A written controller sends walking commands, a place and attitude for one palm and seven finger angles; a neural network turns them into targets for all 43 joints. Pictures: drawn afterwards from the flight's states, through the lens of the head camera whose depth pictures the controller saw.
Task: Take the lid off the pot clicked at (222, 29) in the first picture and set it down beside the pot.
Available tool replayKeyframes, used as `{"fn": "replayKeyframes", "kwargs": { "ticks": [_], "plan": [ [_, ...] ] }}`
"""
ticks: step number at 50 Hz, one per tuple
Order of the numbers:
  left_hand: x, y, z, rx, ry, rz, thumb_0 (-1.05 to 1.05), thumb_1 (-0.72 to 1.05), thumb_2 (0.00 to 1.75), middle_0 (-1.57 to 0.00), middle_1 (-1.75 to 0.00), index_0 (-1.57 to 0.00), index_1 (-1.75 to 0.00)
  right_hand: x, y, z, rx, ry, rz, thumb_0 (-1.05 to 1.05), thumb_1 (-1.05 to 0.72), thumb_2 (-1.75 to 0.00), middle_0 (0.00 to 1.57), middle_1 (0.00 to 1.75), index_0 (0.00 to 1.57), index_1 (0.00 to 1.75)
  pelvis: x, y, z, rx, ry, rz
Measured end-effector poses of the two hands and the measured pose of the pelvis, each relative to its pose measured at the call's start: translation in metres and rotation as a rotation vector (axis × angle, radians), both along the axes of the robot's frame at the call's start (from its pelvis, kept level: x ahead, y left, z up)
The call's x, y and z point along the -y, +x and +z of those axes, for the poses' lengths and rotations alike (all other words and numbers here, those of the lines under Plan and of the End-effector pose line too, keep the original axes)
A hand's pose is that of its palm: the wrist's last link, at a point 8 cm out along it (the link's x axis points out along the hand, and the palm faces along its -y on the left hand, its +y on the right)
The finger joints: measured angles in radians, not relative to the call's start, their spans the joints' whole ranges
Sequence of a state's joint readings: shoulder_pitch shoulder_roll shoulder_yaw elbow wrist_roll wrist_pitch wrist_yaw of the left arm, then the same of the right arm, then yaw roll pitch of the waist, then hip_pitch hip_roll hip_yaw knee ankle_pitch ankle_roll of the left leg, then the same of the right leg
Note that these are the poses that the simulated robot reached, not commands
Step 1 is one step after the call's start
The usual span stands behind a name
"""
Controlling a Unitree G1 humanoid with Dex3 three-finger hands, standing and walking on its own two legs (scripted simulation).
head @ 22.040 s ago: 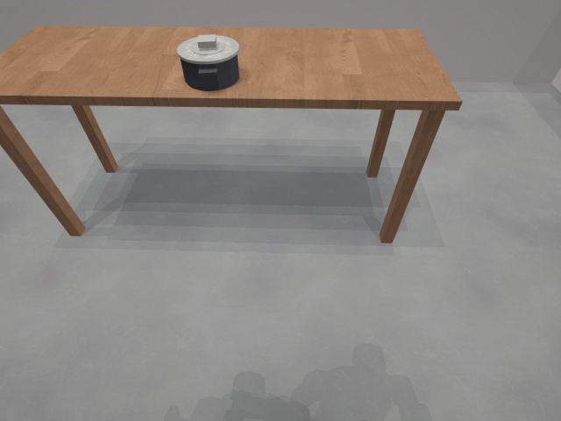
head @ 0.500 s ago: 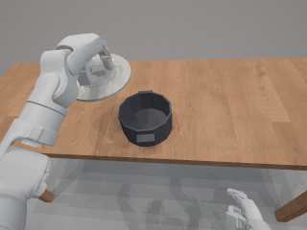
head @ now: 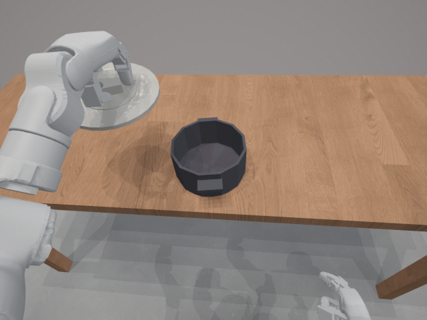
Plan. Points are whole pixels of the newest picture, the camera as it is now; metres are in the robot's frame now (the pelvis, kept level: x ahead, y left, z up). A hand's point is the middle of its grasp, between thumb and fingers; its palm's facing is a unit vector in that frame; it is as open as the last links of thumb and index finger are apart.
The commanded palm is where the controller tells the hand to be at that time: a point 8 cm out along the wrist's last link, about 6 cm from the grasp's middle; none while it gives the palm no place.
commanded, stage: move the lid sideways beside the pot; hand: left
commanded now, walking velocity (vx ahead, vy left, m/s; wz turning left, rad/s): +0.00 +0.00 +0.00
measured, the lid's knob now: (106, 83) +0.47 +0.21 +0.21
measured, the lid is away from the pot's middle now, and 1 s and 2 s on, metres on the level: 0.17 0.25 0.24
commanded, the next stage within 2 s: lower the lid onto the table in 0.76 s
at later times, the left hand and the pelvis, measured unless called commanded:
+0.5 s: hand (74, 85) +0.44 +0.25 +0.23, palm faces -0.22 -0.02 -0.98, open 7.5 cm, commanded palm +0.42 +0.26 +0.31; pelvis +0.00 +0.00 +0.00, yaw +0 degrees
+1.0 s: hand (65, 88) +0.44 +0.27 +0.22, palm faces -0.25 -0.04 -0.97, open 7.5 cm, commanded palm +0.42 +0.27 +0.29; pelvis +0.01 +0.00 +0.00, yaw +0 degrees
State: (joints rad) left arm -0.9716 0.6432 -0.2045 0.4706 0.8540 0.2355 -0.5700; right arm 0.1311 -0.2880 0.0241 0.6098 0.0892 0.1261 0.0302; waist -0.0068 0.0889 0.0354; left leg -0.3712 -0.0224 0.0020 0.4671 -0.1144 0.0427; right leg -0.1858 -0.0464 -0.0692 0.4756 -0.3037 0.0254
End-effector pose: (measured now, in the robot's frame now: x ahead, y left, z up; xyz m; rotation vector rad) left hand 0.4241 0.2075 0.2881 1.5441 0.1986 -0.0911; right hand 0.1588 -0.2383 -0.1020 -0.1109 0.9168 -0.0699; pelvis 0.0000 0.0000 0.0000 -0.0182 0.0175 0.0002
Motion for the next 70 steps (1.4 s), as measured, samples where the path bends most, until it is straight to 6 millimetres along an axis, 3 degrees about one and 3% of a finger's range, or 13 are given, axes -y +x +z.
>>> {"fn": "replayKeyframes", "kwargs": {
  "ticks": [22, 41, 58, 70],
  "plan": [
    [-0.040, 0.004, -0.001, -0.035, 0.026, 0.068, -0.02, 0.05, 1.14, -0.65, -0.70, -0.81, -0.78, 0.013, -0.021, -0.002, -0.066, -0.038, -0.038, 0.01, -0.90, -0.90, 0.20, 0.30, 0.20, 0.30, 0.000, -0.001, 0.000, -0.011, -0.008, 0.004],
    [-0.063, 0.009, 0.000, -0.055, 0.018, 0.098, -0.02, 0.05, 1.14, -0.65, -0.70, -0.81, -0.78, 0.021, -0.024, -0.006, -0.125, -0.050, -0.057, 0.01, -0.90, -0.90, 0.20, 0.30, 0.20, 0.30, 0.003, 0.006, 0.001, -0.027, -0.011, 0.006],
    [-0.069, 0.004, -0.023, -0.096, 0.003, 0.098, -0.02, 0.05, 1.14, -0.64, -0.71, -0.81, -0.78, 0.016, -0.010, -0.001, -0.096, -0.044, -0.042, 0.01, -0.90, -0.90, 0.20, 0.30, 0.20, 0.30, 0.001, 0.006, 0.001, -0.029, -0.014, 0.008],
    [-0.069, 0.004, -0.044, -0.136, 0.002, 0.070, -0.02, 0.05, 1.14, -0.64, -0.71, -0.81, -0.78, 0.013, -0.019, -0.003, -0.118, -0.063, -0.038, 0.01, -0.90, -0.90, 0.20, 0.30, 0.20, 0.30, -0.001, 0.002, 0.000, -0.028, -0.019, 0.015]
  ]
}}
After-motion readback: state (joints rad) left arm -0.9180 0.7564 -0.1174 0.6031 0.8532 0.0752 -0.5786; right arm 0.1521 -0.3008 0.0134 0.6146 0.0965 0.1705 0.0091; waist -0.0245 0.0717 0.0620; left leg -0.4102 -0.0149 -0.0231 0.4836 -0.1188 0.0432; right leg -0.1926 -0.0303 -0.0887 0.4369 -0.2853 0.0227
